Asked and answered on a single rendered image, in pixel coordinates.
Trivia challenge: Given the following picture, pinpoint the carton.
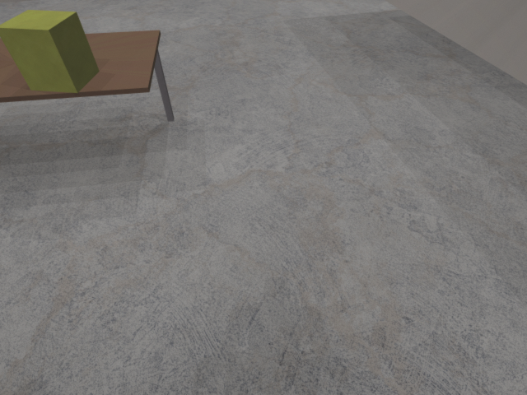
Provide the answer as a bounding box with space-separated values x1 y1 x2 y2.
0 10 99 93

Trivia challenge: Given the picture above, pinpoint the table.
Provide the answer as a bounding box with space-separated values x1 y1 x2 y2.
0 30 174 122

